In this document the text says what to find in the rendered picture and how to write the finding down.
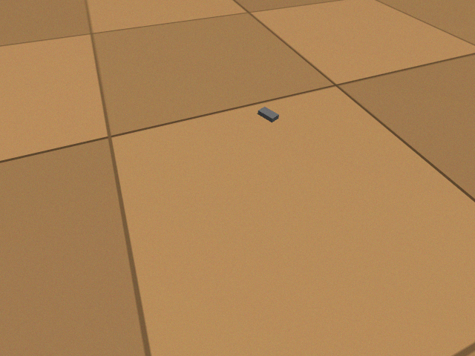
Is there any small box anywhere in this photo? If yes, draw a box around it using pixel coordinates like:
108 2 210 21
258 107 279 122

